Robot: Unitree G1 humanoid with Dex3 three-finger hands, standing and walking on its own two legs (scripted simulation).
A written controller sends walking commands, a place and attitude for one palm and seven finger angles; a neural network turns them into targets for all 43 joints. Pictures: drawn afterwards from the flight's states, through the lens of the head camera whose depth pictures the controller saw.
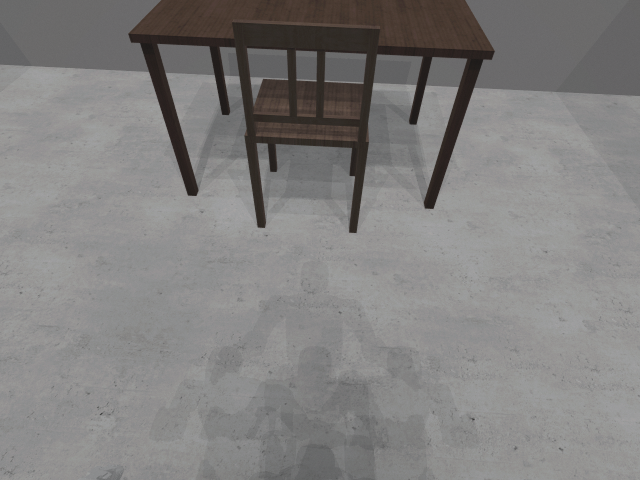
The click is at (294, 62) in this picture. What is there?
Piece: chair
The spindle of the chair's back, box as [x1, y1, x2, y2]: [287, 48, 296, 115]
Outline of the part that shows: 287,48 289,110 290,115 296,115 295,48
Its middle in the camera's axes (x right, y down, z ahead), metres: -0.09 -0.49 +1.21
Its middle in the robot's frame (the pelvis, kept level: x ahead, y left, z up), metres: +1.22 +0.15 -0.10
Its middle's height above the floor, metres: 0.66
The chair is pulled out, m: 0.00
